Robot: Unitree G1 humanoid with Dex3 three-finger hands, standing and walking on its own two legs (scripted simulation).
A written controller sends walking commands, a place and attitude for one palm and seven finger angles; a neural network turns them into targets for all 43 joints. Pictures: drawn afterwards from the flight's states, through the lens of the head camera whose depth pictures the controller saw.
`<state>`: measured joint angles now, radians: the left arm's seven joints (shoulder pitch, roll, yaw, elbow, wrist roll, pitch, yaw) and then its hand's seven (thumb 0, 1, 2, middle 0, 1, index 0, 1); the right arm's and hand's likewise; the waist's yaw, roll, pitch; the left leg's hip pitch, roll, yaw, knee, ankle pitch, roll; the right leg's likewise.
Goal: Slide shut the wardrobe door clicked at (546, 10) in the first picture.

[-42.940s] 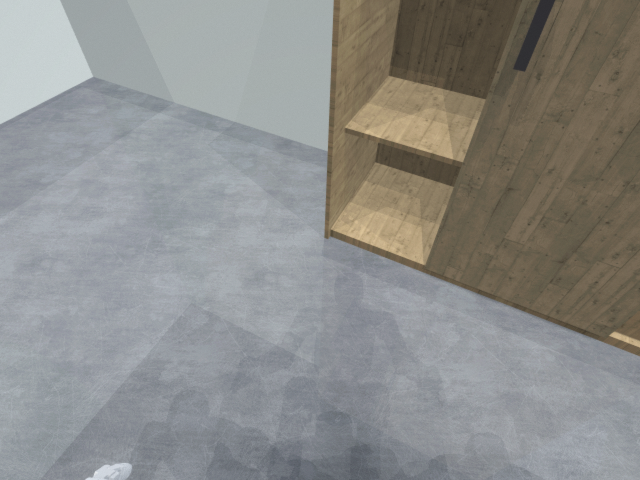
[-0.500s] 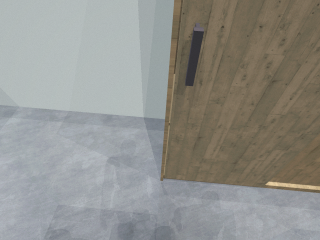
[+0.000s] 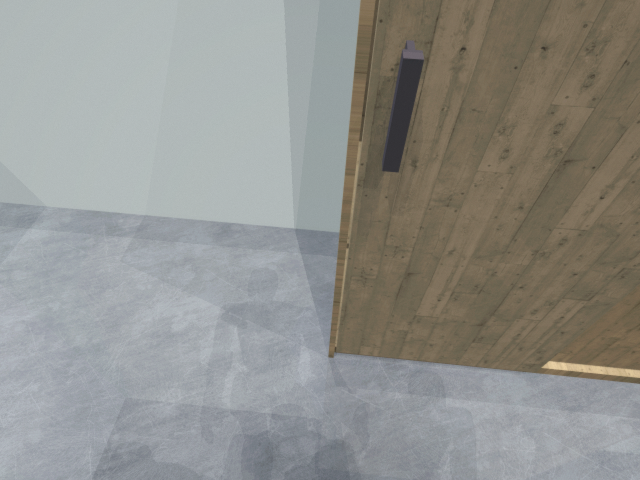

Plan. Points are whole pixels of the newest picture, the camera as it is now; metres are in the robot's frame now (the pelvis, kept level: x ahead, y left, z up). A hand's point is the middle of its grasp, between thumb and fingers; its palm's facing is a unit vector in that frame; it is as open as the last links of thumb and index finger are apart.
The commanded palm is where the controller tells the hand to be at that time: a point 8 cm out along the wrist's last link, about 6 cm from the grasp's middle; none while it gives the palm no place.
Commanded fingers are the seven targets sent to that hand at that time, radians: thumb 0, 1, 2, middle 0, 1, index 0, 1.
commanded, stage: look to check the result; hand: right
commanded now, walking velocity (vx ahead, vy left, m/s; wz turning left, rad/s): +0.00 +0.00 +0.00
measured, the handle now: (399, 109) +0.57 -0.07 +0.17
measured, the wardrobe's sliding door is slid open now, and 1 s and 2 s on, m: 0.00 0.00 0.00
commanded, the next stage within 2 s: stand and wait in 0.38 s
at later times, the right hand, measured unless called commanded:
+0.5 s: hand out of the picture +0.04 -0.18 -0.17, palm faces +0.01 +0.98 -0.22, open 7.4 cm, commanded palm none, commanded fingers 0.00 -0.90 -0.90 0.20 0.30 0.20 0.30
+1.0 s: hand out of the picture +0.06 -0.20 -0.16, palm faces +0.00 +0.96 -0.27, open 7.4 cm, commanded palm none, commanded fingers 0.00 -0.90 -0.90 0.20 0.30 0.20 0.30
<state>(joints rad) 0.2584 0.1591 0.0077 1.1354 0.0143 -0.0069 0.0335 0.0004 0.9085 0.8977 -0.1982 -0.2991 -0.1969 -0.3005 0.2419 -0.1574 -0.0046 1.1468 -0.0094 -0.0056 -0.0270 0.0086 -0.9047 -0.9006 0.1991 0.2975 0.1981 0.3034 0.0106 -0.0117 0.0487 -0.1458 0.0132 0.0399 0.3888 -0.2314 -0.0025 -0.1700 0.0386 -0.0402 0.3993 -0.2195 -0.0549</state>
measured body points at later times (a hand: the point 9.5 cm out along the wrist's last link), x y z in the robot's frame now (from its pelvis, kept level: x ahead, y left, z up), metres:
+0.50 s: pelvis +0.01 +0.01 +0.00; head +0.03 +0.01 +0.45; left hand +0.03 +0.24 -0.16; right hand +0.04 -0.23 -0.16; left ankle -0.01 +0.12 -0.74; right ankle +0.00 -0.08 -0.74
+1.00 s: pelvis +0.01 +0.01 +0.00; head +0.03 +0.02 +0.45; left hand +0.06 +0.27 -0.15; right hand +0.06 -0.25 -0.14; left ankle -0.01 +0.12 -0.74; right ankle +0.00 -0.08 -0.74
